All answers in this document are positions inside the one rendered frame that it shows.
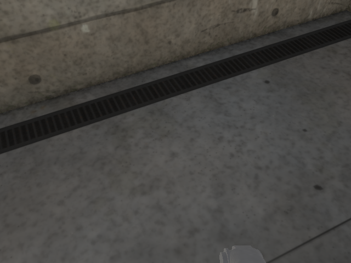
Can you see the robot right thigh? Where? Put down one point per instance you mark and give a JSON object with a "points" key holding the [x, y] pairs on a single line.
{"points": [[241, 254]]}

